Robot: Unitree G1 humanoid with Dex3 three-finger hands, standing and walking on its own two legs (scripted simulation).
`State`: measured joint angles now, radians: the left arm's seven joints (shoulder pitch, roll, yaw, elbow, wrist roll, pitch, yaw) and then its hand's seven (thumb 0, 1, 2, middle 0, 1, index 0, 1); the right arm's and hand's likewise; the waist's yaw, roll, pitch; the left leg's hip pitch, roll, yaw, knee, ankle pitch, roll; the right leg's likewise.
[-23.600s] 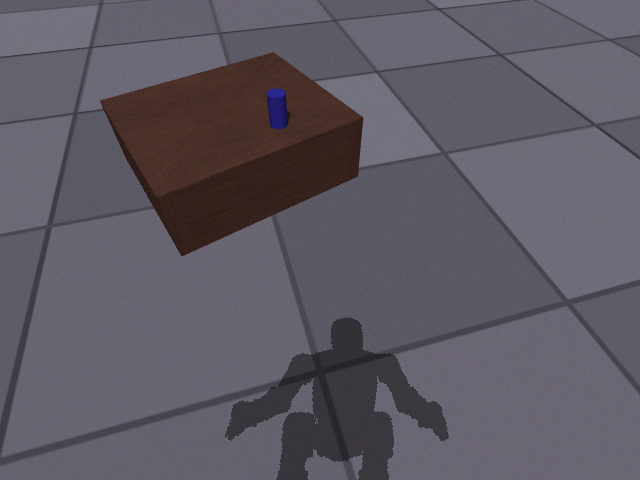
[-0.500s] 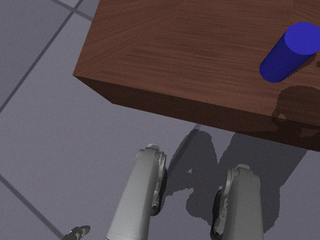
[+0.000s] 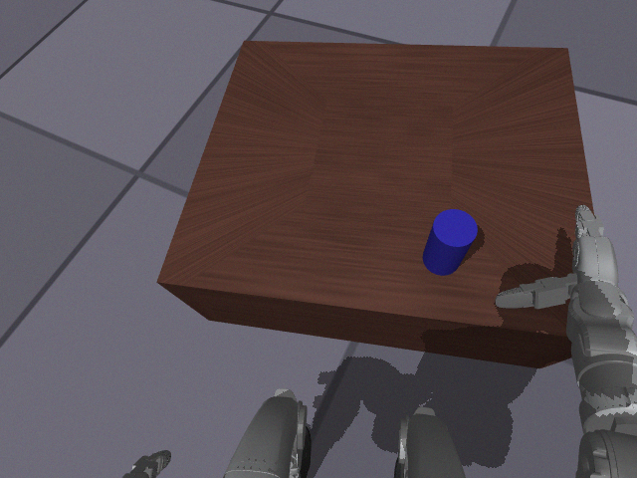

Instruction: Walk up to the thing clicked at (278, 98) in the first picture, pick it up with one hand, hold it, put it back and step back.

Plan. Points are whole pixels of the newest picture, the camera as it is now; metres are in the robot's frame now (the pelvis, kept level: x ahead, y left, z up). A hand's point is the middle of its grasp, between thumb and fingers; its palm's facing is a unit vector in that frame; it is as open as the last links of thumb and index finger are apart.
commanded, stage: home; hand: right
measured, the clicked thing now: (447, 244) +0.53 -0.17 -0.26
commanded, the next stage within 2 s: none
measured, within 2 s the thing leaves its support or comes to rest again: neither
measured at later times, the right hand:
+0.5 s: hand (530, 421) +0.21 -0.18 +0.00, palm faces +0.17 +0.95 -0.27, open 17.2 cm
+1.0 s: hand (532, 450) +0.18 -0.18 -0.01, palm faces +0.08 +0.94 -0.32, open 17.4 cm
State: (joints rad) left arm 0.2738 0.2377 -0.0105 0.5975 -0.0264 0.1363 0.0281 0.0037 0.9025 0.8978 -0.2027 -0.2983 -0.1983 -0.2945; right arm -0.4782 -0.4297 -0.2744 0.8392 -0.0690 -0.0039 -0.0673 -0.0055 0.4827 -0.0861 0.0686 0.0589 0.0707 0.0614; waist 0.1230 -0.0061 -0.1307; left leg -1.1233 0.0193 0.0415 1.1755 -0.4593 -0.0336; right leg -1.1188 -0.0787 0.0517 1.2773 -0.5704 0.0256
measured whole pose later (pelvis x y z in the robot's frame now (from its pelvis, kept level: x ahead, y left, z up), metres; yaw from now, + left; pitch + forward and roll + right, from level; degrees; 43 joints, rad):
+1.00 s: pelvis +0.02 +0.02 +0.07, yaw -3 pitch +4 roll +1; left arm 0.23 0.23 0.00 0.62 0.06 -0.04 0.11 0.01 0.90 0.90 -0.20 -0.30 -0.20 -0.30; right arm 0.33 -0.22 0.02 0.28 -0.05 0.12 -0.09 0.00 0.54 -0.05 0.06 0.05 0.06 0.05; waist 0.00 -0.03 -0.04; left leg -0.51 0.04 0.05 0.84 -0.40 -0.02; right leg -0.48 -0.06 0.03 0.87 -0.46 0.04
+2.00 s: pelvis +0.02 +0.03 +0.12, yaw -4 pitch -4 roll +0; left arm 0.19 0.32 0.01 1.10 0.03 0.03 0.01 0.01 0.90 0.90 -0.20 -0.30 -0.20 -0.30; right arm 0.17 -0.30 -0.01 1.13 -0.03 0.00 -0.02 0.00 0.53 -0.05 0.06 0.05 0.06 0.05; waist 0.00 -0.03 0.05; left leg -0.15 0.05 0.07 0.40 -0.18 -0.01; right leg -0.11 -0.04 0.04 0.37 -0.20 0.05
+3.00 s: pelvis +0.03 +0.02 +0.12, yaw -4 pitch -3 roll +0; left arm 0.13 0.34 0.01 1.12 0.02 0.01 0.00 0.01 0.91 0.90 -0.20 -0.30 -0.20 -0.30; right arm 0.11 -0.33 -0.01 1.14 -0.01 0.00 -0.01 0.01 -0.81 -0.88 0.20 0.29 0.21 0.30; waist -0.01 -0.02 0.05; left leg -0.12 0.04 0.07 0.35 -0.18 -0.02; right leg -0.07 -0.04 0.02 0.32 -0.20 0.05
